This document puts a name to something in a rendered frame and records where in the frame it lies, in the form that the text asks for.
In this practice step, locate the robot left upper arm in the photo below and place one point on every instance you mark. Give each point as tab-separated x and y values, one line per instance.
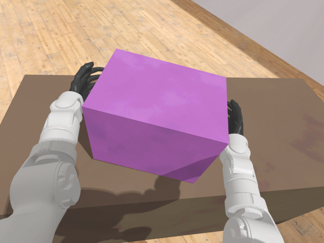
40	197

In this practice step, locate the robot right upper arm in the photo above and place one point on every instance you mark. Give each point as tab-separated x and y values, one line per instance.
240	229

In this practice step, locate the right robot forearm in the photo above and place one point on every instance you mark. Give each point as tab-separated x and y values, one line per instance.
242	192

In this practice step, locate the left robot forearm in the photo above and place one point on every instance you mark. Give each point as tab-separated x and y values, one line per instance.
60	133

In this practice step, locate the robot right hand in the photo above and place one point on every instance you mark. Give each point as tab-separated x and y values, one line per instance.
235	123

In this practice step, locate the robot left hand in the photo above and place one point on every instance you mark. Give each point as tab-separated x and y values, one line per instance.
81	83

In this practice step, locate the pedestal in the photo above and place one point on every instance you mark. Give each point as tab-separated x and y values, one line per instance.
283	122

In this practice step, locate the carton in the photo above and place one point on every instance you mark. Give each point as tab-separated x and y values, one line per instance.
156	116

